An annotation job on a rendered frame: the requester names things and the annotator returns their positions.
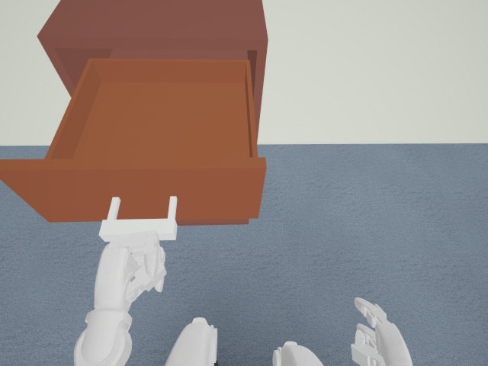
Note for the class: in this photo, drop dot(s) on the robot right thigh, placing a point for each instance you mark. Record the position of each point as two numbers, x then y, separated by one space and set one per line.
295 355

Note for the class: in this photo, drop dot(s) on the robot thigh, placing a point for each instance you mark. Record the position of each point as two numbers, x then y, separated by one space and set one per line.
295 355
195 346

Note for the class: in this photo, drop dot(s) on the cabinet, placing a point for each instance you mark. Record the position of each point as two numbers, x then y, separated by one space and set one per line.
158 29

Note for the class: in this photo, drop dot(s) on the robot right hand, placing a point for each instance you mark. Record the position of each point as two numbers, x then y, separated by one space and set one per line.
384 346

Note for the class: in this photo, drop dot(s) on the robot left thigh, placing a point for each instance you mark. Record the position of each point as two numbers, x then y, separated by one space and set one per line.
195 346

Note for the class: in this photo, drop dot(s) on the drawer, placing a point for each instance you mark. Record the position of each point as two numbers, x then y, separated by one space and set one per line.
144 130

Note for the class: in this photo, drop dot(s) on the robot left forearm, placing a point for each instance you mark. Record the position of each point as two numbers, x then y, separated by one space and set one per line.
106 340

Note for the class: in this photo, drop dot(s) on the robot left hand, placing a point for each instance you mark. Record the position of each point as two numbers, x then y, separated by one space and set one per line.
117 266

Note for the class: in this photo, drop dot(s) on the handle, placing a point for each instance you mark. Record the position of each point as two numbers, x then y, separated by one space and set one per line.
111 228

